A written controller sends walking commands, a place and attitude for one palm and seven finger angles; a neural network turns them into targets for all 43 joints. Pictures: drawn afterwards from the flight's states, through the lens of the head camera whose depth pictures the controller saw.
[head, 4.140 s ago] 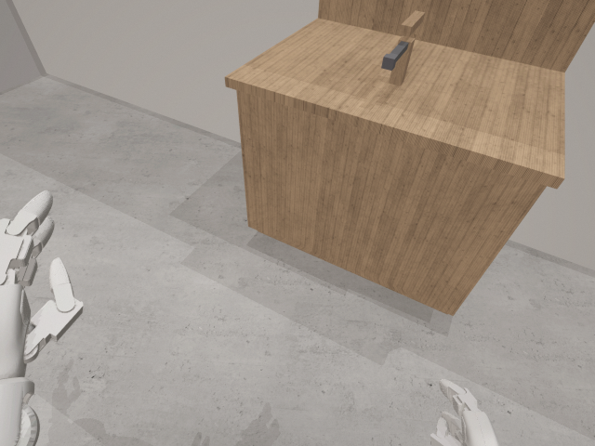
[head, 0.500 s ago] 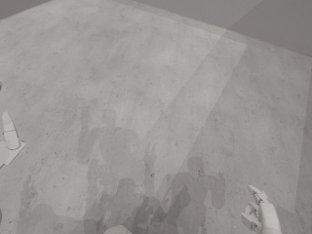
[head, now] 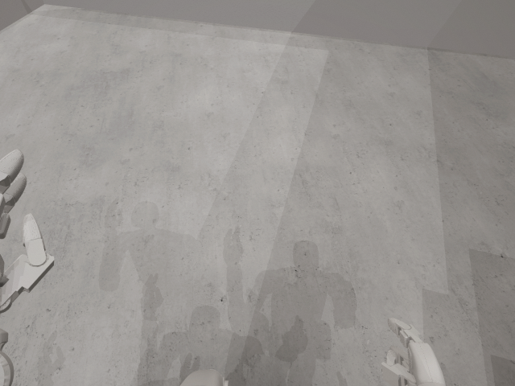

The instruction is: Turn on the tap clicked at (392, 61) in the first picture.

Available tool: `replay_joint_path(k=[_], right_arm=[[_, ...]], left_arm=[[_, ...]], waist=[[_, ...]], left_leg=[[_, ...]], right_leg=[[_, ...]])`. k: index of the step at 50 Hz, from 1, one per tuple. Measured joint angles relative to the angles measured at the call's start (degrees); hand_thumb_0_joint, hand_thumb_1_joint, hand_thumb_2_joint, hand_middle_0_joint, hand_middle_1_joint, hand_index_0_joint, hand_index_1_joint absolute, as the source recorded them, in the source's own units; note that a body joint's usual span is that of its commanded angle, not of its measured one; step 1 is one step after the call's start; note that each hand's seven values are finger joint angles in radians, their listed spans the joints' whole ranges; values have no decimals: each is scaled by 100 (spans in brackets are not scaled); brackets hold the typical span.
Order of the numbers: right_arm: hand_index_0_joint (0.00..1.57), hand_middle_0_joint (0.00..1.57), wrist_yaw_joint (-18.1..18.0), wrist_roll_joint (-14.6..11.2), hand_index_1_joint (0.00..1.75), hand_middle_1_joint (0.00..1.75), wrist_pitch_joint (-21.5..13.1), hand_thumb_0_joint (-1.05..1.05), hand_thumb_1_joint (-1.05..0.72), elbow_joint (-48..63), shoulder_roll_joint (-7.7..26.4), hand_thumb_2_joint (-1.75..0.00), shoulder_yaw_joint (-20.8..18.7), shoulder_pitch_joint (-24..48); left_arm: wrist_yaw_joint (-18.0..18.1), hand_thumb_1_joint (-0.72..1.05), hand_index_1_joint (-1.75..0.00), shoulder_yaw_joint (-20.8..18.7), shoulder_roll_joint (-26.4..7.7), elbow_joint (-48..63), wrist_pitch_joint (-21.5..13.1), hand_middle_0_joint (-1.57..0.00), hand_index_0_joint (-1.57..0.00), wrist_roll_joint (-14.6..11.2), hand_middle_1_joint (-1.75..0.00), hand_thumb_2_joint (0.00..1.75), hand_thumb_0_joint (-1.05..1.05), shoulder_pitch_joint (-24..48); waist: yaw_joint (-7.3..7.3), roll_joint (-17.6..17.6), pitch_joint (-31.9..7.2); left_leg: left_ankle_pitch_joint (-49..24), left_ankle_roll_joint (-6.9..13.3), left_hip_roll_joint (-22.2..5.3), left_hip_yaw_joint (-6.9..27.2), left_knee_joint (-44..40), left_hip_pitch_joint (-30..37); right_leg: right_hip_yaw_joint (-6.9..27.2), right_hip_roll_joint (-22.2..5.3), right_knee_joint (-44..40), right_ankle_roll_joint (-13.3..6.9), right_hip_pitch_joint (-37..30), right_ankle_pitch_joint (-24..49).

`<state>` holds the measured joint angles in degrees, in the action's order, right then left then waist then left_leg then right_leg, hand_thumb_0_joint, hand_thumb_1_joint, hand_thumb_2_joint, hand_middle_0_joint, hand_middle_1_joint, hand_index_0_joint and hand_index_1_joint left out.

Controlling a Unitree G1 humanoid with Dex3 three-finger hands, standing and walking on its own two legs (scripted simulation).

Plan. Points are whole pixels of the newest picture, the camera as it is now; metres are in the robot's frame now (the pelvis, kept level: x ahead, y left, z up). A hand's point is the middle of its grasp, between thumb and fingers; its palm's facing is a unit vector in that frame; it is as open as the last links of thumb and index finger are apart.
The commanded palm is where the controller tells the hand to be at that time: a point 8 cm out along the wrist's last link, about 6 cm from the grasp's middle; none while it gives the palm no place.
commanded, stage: turn to face it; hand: left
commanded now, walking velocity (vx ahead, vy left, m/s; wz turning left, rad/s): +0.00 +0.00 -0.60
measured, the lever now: out of the picture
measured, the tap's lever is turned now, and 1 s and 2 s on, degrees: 0 0 0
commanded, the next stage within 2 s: none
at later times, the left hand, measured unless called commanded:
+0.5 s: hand (129, 250) +0.23 +0.15 +0.17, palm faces +0.11 -0.86 -0.49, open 7.4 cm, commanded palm +0.19 +0.21 +0.18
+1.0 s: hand (180, 293) +0.19 +0.09 +0.17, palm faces -0.11 -0.91 -0.40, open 7.4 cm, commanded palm +0.17 +0.14 +0.18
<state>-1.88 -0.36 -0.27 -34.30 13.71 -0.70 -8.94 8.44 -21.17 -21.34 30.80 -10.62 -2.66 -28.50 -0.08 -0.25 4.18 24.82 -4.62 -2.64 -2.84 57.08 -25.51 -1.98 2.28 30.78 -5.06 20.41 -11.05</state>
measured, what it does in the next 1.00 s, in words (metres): walks backwards, turning right: left foot, then right foot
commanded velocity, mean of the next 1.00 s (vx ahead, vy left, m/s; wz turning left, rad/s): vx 0.00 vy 0.00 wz -0.60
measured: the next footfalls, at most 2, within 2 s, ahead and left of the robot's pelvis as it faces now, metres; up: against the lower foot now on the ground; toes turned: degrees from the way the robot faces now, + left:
left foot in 0.16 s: +0.03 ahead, +0.15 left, +0.00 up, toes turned -2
right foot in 0.50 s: -0.04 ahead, -0.13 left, +0.00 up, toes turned -26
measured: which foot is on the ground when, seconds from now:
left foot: up 0.00-0.14, down 0.16-0.50, up 0.52-0.82, down 0.84-1.00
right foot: down 0.00-0.18, up 0.20-0.48, down 0.50-0.86, up 0.88-1.00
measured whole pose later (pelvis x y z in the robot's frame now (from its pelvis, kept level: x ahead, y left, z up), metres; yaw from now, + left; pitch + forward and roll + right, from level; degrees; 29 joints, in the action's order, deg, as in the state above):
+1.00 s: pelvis -0.13 +0.01 +0.00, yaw -36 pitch -2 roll -1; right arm -0.9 -1.3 0.0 -30.3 11.6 -1.0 -11.3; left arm 8.5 -20.6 -19.2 28.9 -9.9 -0.6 -24.9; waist -2.4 -0.7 3.5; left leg 15.8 -2.1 -7.6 -8.6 32.4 -14.3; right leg -3.2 0.3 59.1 2.7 28.5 -24.2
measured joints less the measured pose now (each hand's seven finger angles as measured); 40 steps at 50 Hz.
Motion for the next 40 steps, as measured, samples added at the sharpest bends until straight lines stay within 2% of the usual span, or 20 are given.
replay_joint_path(k=[6, 8, 10, 12, 14, 16, 19, 23, 24, 25, 26, 27, 29, 30, 32, 35, 40], right_arm=[[20, 20, -4, -37, 30, 30, 124, 1, -91, 173, 243, -90, -154, -160], [20, 20, 1, -50, 30, 30, 162, 1, -91, 264, 278, -90, -163, -201], [19, 20, -21, -52, 30, 30, 182, 1, -91, 322, 187, -90, -164, -199], [19, 20, -34, -33, 30, 30, 154, 1, -91, 383, 50, -90, -126, -221], [19, 20, 4, -37, 30, 30, 76, 1, -91, 412, -102, -90, -80, -270], [20, 20, 79, -49, 30, 30, -2, 1, -91, 398, -236, -90, 2, -310], [20, 20, 192, -51, 30, 30, -94, 1, -91, 376, -424, -90, 158, -348], [20, 21, 272, -34, 30, 30, -190, 1, -90, 393, -612, -90, 317, -371], [20, 21, 291, -39, 30, 30, -207, 1, -90, 417, -631, -90, 334, -390], [20, 21, 311, -55, 30, 30, -216, 1, -90, 438, -613, -90, 337, -391], [20, 21, 312, -67, 30, 30, -203, 1, -90, 406, -541, -90, 316, -333], [20, 21, 302, -81, 30, 30, -161, 1, -90, 337, -462, -89, 287, -257], [20, 21, 276, -97, 30, 30, -6, 1, -90, 203, -315, -89, 205, -106], [20, 21, 259, -95, 30, 30, 80, 1, -90, 164, -244, -89, 162, -50], [20, 21, 210, -80, 30, 30, 211, 1, -91, 119, -118, -90, 70, 1], [20, 21, 110, -57, 30, 30, 306, 1, -91, 100, 28, -90, -69, -35], [20, 20, 33, -53, 30, 30, 337, 1, -91, 179, 224, -90, -180, -176]], left_arm=[[35, 89, -31, -81, -167, 176, -48, -21, -21, 28, -31, 90, 1, -15], [33, 89, -31, -83, -158, 186, -32, -21, -21, 47, -31, 90, 1, 28], [12, 89, -31, -102, -166, 139, -18, -21, -21, 73, -31, 90, 1, 145], [-6, 89, -31, -119, -117, -3, -18, -21, -21, 142, -31, 90, 1, 218], [-26, 89, -31, -79, -28, -110, 24, -21, -21, 185, -31, 90, 1, 280], [-29, 89, -31, 10, 80, -140, 53, -21, -21, 206, -31, 90, 2, 331], [-44, 89, -31, 119, 152, -158, 66, -21, -21, 212, -31, 90, 2, 382], [-97, 89, -31, 70, -46, -199, 92, -21, -21, 171, -31, 90, 2, 446], [-106, 89, -31, 27, -134, -184, 99, -21, -21, 164, -31, 90, 2, 450], [-112, 89, -31, -9, -198, -156, 96, -21, -21, 167, -31, 90, 2, 465], [-116, 89, -31, -8, -186, -141, 74, -21, -21, 175, -31, 90, 2, 505], [-120, 89, -31, 2, -162, -117, 54, -21, -21, 151, -31, 90, 2, 510], [-116, 89, -31, -11, -118, 14, 72, -21, -21, 71, -31, 90, 2, 362], [-109, 89, -31, -33, -107, 101, 79, -21, -21, 41, -31, 90, 2, 233], [-90, 89, -31, -85, -114, 261, 64, -21, -21, 9, -31, 90, 2, -30], [-58, 89, -31, -182, -210, 417, 28, -22, -22, -13, -31, 90, 2, -275], [5, 89, -31, -258, -269, 402, 21, -22, -22, 4, -31, 90, 1, -238]], waist=[[-35, 215, -260], [-36, 216, -336], [-77, 359, -300], [-146, 363, -290], [-177, 233, -271], [-233, 68, -240], [-254, -137, -158], [-201, -270, 30], [-174, -273, 74], [-144, -311, 136], [-90, -418, 254], [-48, -453, 335], [6, -377, 428], [41, -326, 451], [111, -224, 436], [137, -65, 307], [25, 133, -24]], left_leg=[[-61, 118, 77, 4, -1718, 666], [-295, 199, 42, -48, -2463, 1023], [-819, 321, 81, -207, -2650, 1134], [-793, 387, 3, -389, -2572, 1190], [-739, 386, -152, -483, -2557, 1270], [-735, 348, -347, -596, -2572, 1347], [-757, 264, -626, -772, -2560, 1382], [-720, 88, -959, -986, -2312, 1234], [-664, 34, -1033, -1016, -2142, 1139], [-573, -12, -1139, -1012, -1890, 1005], [-325, -10, -1191, -835, -1486, 818], [47, -10, -1077, -569, -953, 576], [395, -30, -698, -166, 111, 133], [388, -41, -546, -70, 473, -25], [262, -56, -348, -16, 674, -185], [144, -35, -194, -58, 22, -78], [22, 82, -19, -90, -1523, 531]], right_leg=[[365, 163, -155, 71, 148, 244], [447, 246, -77, 130, 229, 264], [596, 241, 255, 248, 353, -29], [457, 198, 1365, 460, 652, -882], [200, 77, 2334, 615, 825, -1176], [-38, -96, 2558, 724, 773, -1257], [-256, -297, 2027, 811, 455, -1237], [-426, -374, 899, 824, -118, -1039], [-462, -376, 531, 797, -312, -787], [-509, -342, 286, 647, -395, -315], [-544, -246, 378, 478, -327, -238], [-521, -199, 512, 352, -219, -326], [-353, -159, 589, 225, -63, -429], [-263, -138, 549, 200, -26, -398], [-112, -96, 395, 198, 4, -242], [77, -40, 177, 166, 46, -18], [348, 81, 31, 182, 218, 228]])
